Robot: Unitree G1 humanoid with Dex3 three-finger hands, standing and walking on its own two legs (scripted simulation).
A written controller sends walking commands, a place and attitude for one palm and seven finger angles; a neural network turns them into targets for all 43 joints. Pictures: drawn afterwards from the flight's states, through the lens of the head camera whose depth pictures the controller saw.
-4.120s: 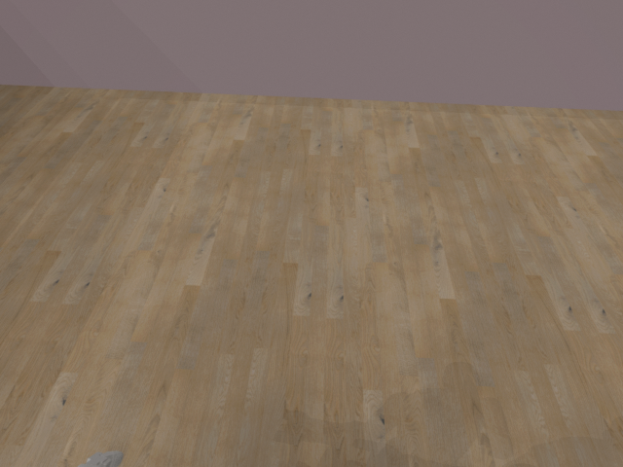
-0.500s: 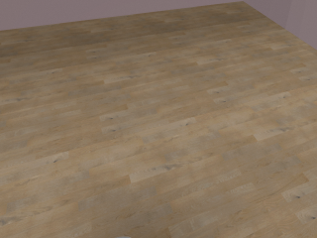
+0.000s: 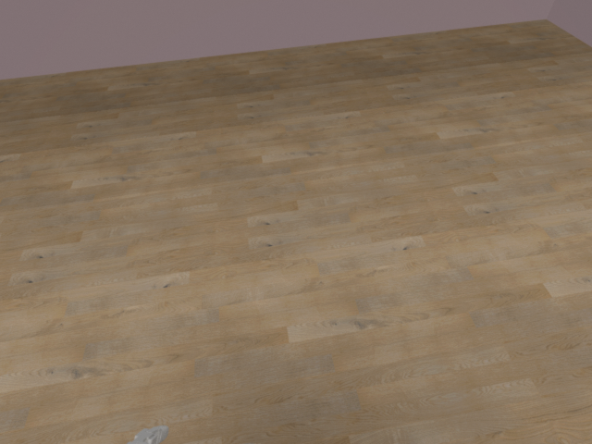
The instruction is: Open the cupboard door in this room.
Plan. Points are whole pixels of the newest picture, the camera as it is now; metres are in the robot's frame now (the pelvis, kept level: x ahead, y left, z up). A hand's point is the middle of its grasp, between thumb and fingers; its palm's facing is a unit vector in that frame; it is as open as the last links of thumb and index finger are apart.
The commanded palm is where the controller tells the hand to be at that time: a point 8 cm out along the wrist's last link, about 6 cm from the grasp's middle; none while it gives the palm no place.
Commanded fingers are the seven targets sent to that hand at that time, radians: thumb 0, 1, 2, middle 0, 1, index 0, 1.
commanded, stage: turn or walk to find it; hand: left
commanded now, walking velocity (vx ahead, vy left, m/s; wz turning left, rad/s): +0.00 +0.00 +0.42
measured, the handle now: out of the picture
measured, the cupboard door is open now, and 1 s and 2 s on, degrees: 0 0 0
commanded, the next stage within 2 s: none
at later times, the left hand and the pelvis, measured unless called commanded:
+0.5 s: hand out of the picture -0.04 +0.27 -0.18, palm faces +0.26 -0.94 -0.23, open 7.4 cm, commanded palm none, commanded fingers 0.00 0.90 0.90 -0.20 -0.30 -0.20 -0.30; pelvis -0.03 +0.05 +0.01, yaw +13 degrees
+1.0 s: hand out of the picture -0.03 +0.22 -0.13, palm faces +0.43 -0.86 -0.27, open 7.4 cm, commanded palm none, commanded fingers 0.00 0.90 0.90 -0.20 -0.30 -0.20 -0.30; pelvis -0.04 +0.00 +0.01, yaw +26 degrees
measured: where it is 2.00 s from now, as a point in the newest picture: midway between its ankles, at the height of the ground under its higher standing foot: outside the picture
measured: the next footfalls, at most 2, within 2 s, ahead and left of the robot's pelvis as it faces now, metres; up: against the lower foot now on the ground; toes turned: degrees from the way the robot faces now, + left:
left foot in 0.36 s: -0.01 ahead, +0.14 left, +0.00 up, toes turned +15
right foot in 0.86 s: +0.04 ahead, -0.08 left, +0.00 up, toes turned +19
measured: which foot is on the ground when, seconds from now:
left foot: up 0.00-0.34, down 0.36-0.86, up 0.88-1.00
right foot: down 0.00-0.36, up 0.38-0.84, down 0.86-1.00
